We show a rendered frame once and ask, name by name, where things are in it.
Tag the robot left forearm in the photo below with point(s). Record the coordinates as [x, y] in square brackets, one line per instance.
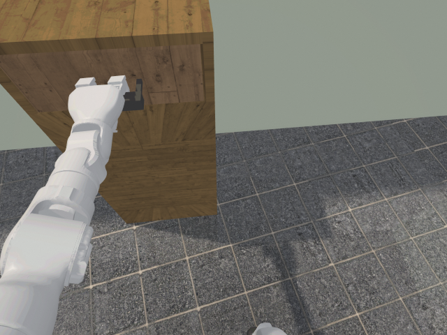
[74, 183]

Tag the cabinet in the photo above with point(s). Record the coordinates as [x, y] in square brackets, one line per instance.
[162, 163]

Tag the drawer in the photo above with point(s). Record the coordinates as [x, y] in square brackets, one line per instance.
[170, 74]

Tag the handle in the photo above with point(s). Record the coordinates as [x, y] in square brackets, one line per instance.
[134, 100]

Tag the robot left hand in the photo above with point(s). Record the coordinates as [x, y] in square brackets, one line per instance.
[101, 102]

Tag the right robot shin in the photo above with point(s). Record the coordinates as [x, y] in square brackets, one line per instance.
[262, 325]

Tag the left robot upper arm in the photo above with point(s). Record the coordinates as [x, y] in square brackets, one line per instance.
[47, 254]

